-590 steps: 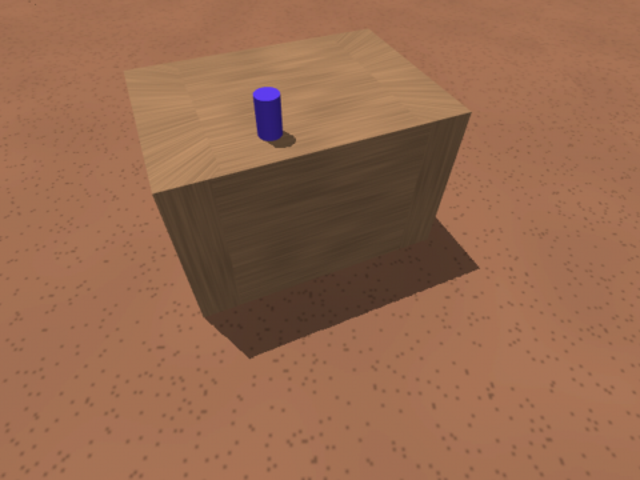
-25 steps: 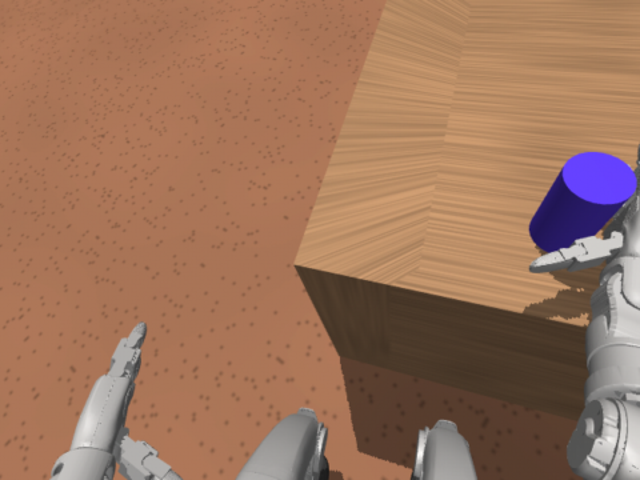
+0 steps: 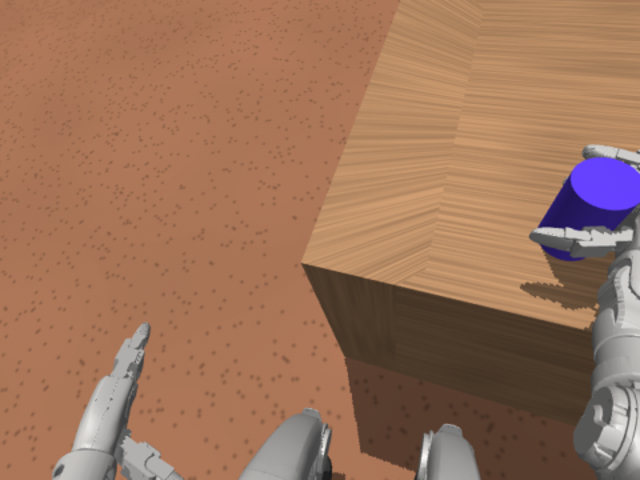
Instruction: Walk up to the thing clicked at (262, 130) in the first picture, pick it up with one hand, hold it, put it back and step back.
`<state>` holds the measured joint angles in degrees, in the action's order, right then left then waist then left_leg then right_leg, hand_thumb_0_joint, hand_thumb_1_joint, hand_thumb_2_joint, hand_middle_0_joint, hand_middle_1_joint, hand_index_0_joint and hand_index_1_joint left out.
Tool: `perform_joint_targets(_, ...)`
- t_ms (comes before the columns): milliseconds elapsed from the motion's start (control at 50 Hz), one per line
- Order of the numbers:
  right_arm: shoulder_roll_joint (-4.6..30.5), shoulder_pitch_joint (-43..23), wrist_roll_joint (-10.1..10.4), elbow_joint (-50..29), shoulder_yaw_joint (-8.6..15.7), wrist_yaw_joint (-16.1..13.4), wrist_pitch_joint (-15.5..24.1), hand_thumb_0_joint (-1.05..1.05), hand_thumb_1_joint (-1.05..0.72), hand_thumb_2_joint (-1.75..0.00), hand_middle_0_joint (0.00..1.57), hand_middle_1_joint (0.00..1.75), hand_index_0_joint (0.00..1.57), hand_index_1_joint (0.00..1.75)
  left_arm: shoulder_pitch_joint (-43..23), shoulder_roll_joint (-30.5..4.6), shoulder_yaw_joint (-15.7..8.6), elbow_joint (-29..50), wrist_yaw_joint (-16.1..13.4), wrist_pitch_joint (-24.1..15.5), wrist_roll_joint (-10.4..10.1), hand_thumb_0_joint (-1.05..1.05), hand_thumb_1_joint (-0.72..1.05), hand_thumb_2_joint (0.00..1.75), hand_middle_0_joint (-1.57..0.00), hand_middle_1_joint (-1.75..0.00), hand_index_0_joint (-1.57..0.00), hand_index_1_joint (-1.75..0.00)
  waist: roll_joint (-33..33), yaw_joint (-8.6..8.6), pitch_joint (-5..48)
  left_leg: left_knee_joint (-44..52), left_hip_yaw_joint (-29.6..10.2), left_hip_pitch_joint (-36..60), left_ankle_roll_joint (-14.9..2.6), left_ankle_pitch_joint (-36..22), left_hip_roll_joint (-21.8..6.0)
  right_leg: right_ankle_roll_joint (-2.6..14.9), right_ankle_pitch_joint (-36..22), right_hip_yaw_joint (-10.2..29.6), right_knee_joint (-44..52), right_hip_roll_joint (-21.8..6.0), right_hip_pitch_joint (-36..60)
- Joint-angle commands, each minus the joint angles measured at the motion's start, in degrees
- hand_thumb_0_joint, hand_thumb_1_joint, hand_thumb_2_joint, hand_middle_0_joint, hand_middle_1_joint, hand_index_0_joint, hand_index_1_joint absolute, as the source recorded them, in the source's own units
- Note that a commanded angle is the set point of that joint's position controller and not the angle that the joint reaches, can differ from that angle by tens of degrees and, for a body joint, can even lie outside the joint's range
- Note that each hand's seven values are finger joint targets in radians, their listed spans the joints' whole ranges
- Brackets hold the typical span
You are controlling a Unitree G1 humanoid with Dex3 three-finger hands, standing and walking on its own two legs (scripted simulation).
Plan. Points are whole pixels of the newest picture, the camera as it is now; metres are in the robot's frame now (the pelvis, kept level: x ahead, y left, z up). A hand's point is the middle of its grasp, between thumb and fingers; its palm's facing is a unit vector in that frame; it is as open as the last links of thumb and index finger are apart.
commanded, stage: close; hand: right
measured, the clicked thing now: (584, 213) +0.48 -0.23 +0.00
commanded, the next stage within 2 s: settle in 0.08 s
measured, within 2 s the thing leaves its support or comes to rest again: leaves its support in 0.52 s
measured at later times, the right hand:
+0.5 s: hand (587, 206) +0.47 -0.23 +0.02, palm faces +0.24 +0.97 +0.00, open 9.8 cm
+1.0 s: hand (602, 179) +0.48 -0.22 +0.06, palm faces +0.22 +0.98 +0.02, open 9.9 cm
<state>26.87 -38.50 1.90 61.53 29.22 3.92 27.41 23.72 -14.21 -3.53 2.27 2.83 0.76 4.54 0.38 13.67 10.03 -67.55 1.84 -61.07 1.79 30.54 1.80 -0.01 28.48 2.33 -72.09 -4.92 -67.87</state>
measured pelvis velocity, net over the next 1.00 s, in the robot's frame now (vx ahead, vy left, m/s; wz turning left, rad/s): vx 0.02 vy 0.00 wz -0.02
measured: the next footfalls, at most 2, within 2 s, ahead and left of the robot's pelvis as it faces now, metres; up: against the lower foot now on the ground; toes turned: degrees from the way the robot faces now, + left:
none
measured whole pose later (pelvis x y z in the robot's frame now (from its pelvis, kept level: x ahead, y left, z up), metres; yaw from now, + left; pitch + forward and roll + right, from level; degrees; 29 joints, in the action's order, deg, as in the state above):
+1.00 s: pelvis +0.02 +0.00 +0.03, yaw -1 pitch +20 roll +4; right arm 25.3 -38.5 3.0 61.4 26.8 5.2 23.3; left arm 19.6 -13.6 -2.0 -5.2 1.7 0.0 2.8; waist 0.9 11.7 8.5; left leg -58.5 1.2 -50.4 1.6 28.4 1.2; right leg -0.2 26.2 1.2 -62.5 -4.3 -56.6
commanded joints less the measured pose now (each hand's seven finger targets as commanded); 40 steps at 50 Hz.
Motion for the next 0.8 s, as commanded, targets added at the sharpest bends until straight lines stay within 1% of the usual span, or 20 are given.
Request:
perform_joint_targets(0, 9.54, -20.17, 0.2, -7.92, -0.37, -0.1, 4.22, 0.0, 0.13, -0.6, 1.13, 0.89, 1.13, 0.89, -3.39, -9.8, -6.46, 10.48, -1.36, -3.19, -0.05, 0.0, -0.55, 0.05, -0.04, -0.04, -0.04, -0.04, -9.56, -0.33, 22.09, 6.58, 2.14, 4.99, -3.16, -15.49, 2.37, 0.3, -16.63, 2.21, 9.88, 1.14, 25.38)
perform_joint_targets(40, 8.77, -19.16, -0.02, -4.33, -0.75, 0.07, 4.71, 0.0, 0.02, -0.71, 1.18, 0.98, 1.18, 0.99, -1.85, -8.52, -5.25, 9.13, -1.32, -3.31, -0.17, 0.0, -0.55, 0.04, -0.04, -0.04, -0.04, -0.04, -6.99, 0.82, 17.99, 7.23, 1.75, 4.35, -3.0, -13.63, 2.39, 0.97, -12.04, 1.53, 9.67, 1.57, 20.65)
perform_joint_targets(80, 15.06, -22.51, -0.6, -9.12, 2.29, -0.23, 5.82, 0.0, -0.06, -0.87, 1.23, 1.11, 1.24, 1.11, -2.21, -9.74, -5.6, 14.31, -1.57, -3.5, -0.26, 0.0, -0.54, 0.03, -0.04, -0.04, -0.04, -0.03, -7.85, 0.54, 24.37, 7.43, 1.07, 7.26, -2.74, -14.49, 2.16, 1.3, -12.16, 1.26, 9.17, 1.7, 23.27)
perform_joint_targets(140, 10.96, -19.78, 0.01, -5.77, 0.48, 0.4, 5.09, 0.0, -0.18, -1.0, 1.27, 1.21, 1.28, 1.21, 5.83, -8.82, -5.94, 10.73, -1.26, -2.77, -0.28, 0.0, -0.52, 0.02, -0.04, -0.04, -0.05, -0.02, -10.02, 1.83, 22.35, 7.71, 1.29, 5.41, -2.93, -13.49, 2.25, 0.87, -11.22, 0.73, 9.85, 2.17, 24.72)
perform_joint_targets(160, 13.03, -20.38, 0.17, -8.94, 1.53, 0.29, 5.0, 0.0, -0.22, -1.06, 1.28, 1.25, 1.3, 1.25, 5.95, -8.71, -5.37, 11.81, -1.14, -2.9, -0.53, 0.0, -0.52, 0.02, -0.03, -0.04, -0.05, -0.02, -11.64, 0.47, 24.7, 7.62, 1.2, 5.71, -2.88, -13.85, 2.09, 0.86, -12.32, 0.77, 9.81, 2.16, 26.46)
perform_joint_targets(180, 14.14, -20.37, 0.03, -9.25, 2.03, 0.09, 4.67, 0.0, -0.19, -1.14, 1.22, 1.29, 1.25, 1.29, 5.93, -9.24, -6.25, 12.65, -1.17, -3.01, -0.59, 0.0, -0.54, 0.04, -0.05, -0.05, -0.05, -0.04, -11.62, 0.71, 26.73, 7.5, 1.32, 6.01, -2.81, -15.11, 2.08, 0.91, -14.5, 0.86, 9.29, 2.11, 28.05)
perform_joint_targets(260, 12.69, -24.11, 0.71, -13.12, 0.05, 0.22, 3.63, 0.0, -0.24, -1.23, 1.24, 1.35, 1.27, 1.35, 4.44, -10.66, -8.39, 7.55, -1.41, -2.97, -0.57, 0.0, -0.54, 0.05, -0.05, -0.05, -0.05, -0.04, -14.63, 0.07, 23.59, 7.32, 1.36, 2.4, -3.14, -13.61, 1.78, 0.42, -15.11, 0.99, 9.4, 1.75, 28.84)
perform_joint_targets(300, 14.36, -26.35, 0.47, -17.67, 0.44, -0.29, 3.58, 0.0, -0.25, -1.27, 1.26, 1.38, 1.3, 1.39, -1.77, -11.09, -8.22, 10.49, -1.52, -3.65, -0.66, 0.0, -0.55, 0.05, -0.05, -0.05, -0.05, -0.05, -15.62, -2.0, 27.9, 7.62, 1.24, 4.68, -3.34, -13.63, 1.77, 0.34, -14.77, 1.01, 10.19, 1.85, 29.93)
perform_joint_targets(320, 15.34, -28.04, 0.38, -19.14, 0.29, -0.5, 3.63, 0.0, -0.26, -1.29, 1.28, 1.41, 1.32, 1.41, -2.85, -12.97, -9.99, 9.93, -2.0, -3.62, -0.6, 0.0, -0.55, 0.05, -0.05, -0.05, -0.05, -0.05, -15.64, -1.48, 28.56, 7.83, 1.36, 5.12, -3.46, -13.28, 1.84, 0.25, -14.37, 1.11, 10.42, 1.63, 31.21)
perform_joint_targets(340, 14.25, -27.0, 0.33, -17.45, -0.24, -0.56, 3.32, 0.0, -0.25, -1.29, 1.28, 1.41, 1.32, 1.41, -4.63, -11.48, -8.02, 10.71, -1.84, -3.73, -0.59, 0.0, -0.55, 0.06, -0.05, -0.05, -0.05, -0.05, -15.28, -2.59, 28.98, 8.22, 1.36, 6.79, -3.37, -14.17, 1.96, 0.36, -14.76, 0.93, 10.75, 1.89, 30.75)
perform_joint_targets(380, 13.06, -28.29, 0.59, -17.59, -1.22, -0.62, 3.27, 0.0, -0.23, -1.3, 1.3, 1.43, 1.34, 1.43, -4.99, -10.17, -6.43, 9.18, -2.13, -3.68, -0.76, 0.0, -0.56, 0.06, -0.05, -0.05, -0.04, -0.05, -13.17, -2.33, 30.09, 9.33, 1.48, 9.62, -3.35, -14.82, 2.15, 0.48, -14.03, 0.85, 11.29, 2.19, 30.64)
perform_joint_targets(460, 17.18, -30.72, 0.23, -20.46, -0.64, -1.19, 3.63, 0.0, -0.14, -1.24, 1.32, 1.4, 1.36, 1.4, -4.82, -9.19, -4.03, 8.47, -2.72, -3.34, -0.83, 0.0, -0.56, 0.07, -0.05, -0.05, -0.04, -0.05, -15.46, -3.2, 33.47, 10.62, 1.23, 13.17, -3.21, -18.13, 2.31, 0.33, -18.41, 0.2, 12.3, 2.69, 35.91)
perform_joint_targets(480, 15.05, -27.56, 0.63, -17.23, -1.38, -1.0, 3.23, 0.0, -0.13, -1.24, 1.3, 1.39, 1.34, 1.39, -0.26, -9.0, -4.94, 4.63, -2.75, -2.97, -0.88, 0.0, -0.55, 0.06, -0.05, -0.05, -0.04, -0.05, -14.65, -1.44, 30.9, 11.08, 1.39, 12.95, -3.09, -19.53, 2.39, 0.47, -19.73, 0.17, 12.13, 2.82, 35.79)
perform_joint_targets(520, 14.81, -27.57, 1.26, -17.26, -1.49, -1.01, 3.14, 0.0, -0.12, -1.26, 1.31, 1.41, 1.36, 1.41, 0.37, -8.11, -3.89, 2.95, -2.58, -2.92, -0.96, 0.0, -0.56, 0.07, -0.05, -0.05, -0.04, -0.05, -13.89, -1.26, 28.01, 11.9, 1.02, 12.94, -2.87, -21.38, 2.25, 0.77, -21.28, 0.03, 12.37, 3.23, 34.74)
perform_joint_targets(560, 18.01, -27.93, 1.13, -17.92, 0.57, -1.48, 3.42, 0.0, -0.14, -1.28, 1.32, 1.43, 1.37, 1.43, 0.18, -9.45, -5.27, 3.59, -2.66, -2.96, -0.9, 0.0, -0.55, 0.06, -0.05, -0.05, -0.05, -0.05, -14.13, -1.36, 28.14, 12.18, 0.83, 12.25, -2.86, -21.34, 2.07, 0.67, -22.57, -0.09, 12.7, 2.83, 36.78)
perform_joint_targets(600, 15.41, -27.06, 1.67, -15.76, -0.61, -1.35, 3.44, 0.0, -0.15, -1.3, 1.32, 1.44, 1.37, 1.44, 1.47, -8.76, -5.08, -0.45, -2.33, -2.66, -0.82, 0.0, -0.55, 0.06, -0.05, -0.05, -0.05, -0.05, -14.51, -1.31, 22.84, 12.61, 0.85, 9.89, -3.06, -19.57, 2.08, 0.45, -21.76, -0.09, 13.55, 2.72, 35.76)
perform_joint_targets(640, 15.37, -31.61, 1.66, -19.64, -1.55, -1.41, 3.98, 0.0, -0.16, -1.29, 1.32, 1.43, 1.37, 1.44, -0.99, -9.53, -5.94, 0.84, -2.31, -3.32, -0.91, 0.0, -0.55, 0.06, -0.05, -0.05, -0.05, -0.05, -15.63, -1.42, 24.62, 12.56, 0.7, 9.57, -3.12, -19.8, 1.96, 0.58, -22.97, 0.01, 13.58, 2.45, 37.75)
perform_joint_targets(680, 14.37, -29.26, 1.49, -17.5, -1.88, -1.19, 3.36, 0.0, -0.14, -1.28, 1.3, 1.42, 1.35, 1.42, -3.79, -10.13, -5.72, 3.6, -2.35, -3.8, -1.08, 0.0, -0.55, 0.06, -0.05, -0.05, -0.05, -0.05, -13.11, -1.13, 25.51, 13.18, 0.82, 11.68, -3.11, -20.4, 1.97, 0.87, -22.57, 0.04, 13.59, 2.43, 37.54)
perform_joint_targets(720, 9.81, -25.35, 1.72, -12.85, -3.65, -0.03, 2.55, 0.0, -0.14, -1.25, 1.28, 1.39, 1.33, 1.39, -5.61, -8.53, -4.72, 3.29, -2.02, -4.01, -1.26, 0.0, -0.55, 0.06, -0.05, -0.05, -0.05, -0.05, -12.02, -1.11, 26.59, 13.18, 1.13, 12.85, -2.78, -22.76, 1.98, 1.08, -24.73, 0.16, 13.39, 2.53, 37.68)
perform_joint_targets(780, 14.39, -27.69, 1.79, -16.88, -1.71, 0.74, 2.43, 0.0, -0.13, -1.27, 1.29, 1.41, 1.34, 1.41, -4.85, -9.85, -5.14, 4.63, -2.15, -3.93, -1.43, 0.0, -0.56, 0.07, -0.05, -0.05, -0.04, -0.05, -13.82, -2.35, 32.05, 13.32, 1.04, 15.43, -2.66, -25.03, 1.85, 0.71, -29.5, 0.21, 13.71, 2.49, 41.65)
